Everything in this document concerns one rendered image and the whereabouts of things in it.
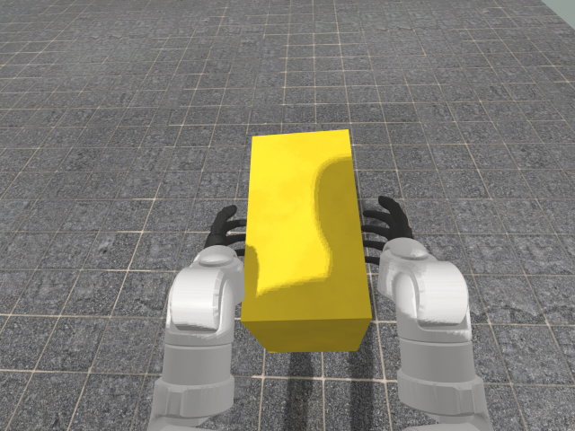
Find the carton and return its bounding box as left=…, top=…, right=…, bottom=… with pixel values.
left=241, top=129, right=372, bottom=353

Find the robot left hand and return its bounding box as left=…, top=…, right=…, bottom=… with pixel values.
left=204, top=205, right=247, bottom=268

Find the robot right forearm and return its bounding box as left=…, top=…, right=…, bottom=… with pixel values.
left=377, top=238, right=494, bottom=431

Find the robot right hand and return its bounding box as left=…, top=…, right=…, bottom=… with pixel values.
left=360, top=196, right=414, bottom=266

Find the robot left forearm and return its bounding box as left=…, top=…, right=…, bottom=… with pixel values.
left=147, top=245, right=245, bottom=431

